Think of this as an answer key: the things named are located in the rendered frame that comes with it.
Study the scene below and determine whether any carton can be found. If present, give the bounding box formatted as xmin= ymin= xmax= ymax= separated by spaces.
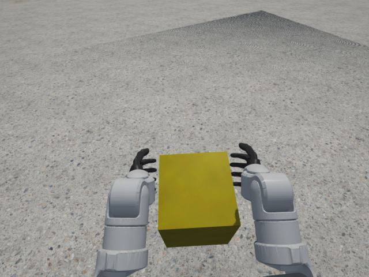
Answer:
xmin=158 ymin=151 xmax=241 ymax=248

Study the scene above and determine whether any robot right forearm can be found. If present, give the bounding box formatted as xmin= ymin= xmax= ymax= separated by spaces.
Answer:
xmin=241 ymin=164 xmax=315 ymax=277

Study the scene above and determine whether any robot left forearm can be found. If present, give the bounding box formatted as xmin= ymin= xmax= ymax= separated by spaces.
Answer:
xmin=93 ymin=169 xmax=155 ymax=277

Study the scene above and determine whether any robot left hand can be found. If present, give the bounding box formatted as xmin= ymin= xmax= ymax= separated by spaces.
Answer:
xmin=129 ymin=148 xmax=157 ymax=190

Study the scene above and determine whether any robot right hand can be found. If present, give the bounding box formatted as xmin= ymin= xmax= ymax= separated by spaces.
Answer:
xmin=229 ymin=143 xmax=261 ymax=187

